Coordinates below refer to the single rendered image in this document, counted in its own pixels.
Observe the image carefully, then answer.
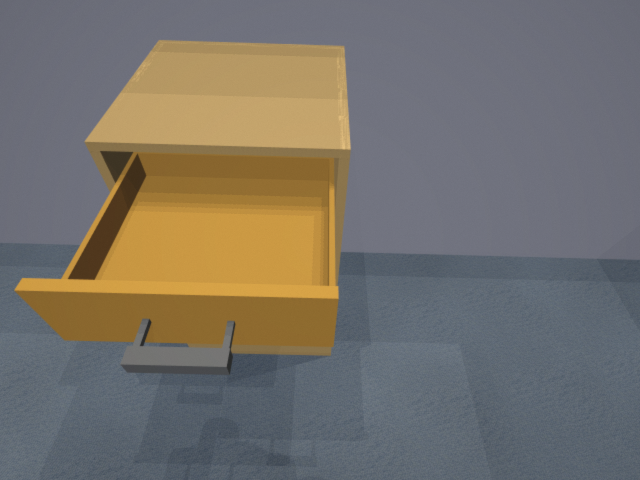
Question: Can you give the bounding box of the cabinet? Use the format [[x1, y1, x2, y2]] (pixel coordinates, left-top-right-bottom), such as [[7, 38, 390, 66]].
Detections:
[[84, 40, 351, 356]]

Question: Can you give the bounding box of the drawer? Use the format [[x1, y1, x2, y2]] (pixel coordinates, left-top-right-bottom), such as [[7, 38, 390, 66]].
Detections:
[[14, 152, 339, 347]]

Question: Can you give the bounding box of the handle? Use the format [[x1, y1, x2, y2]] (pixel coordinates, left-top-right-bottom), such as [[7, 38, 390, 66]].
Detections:
[[120, 319, 235, 375]]

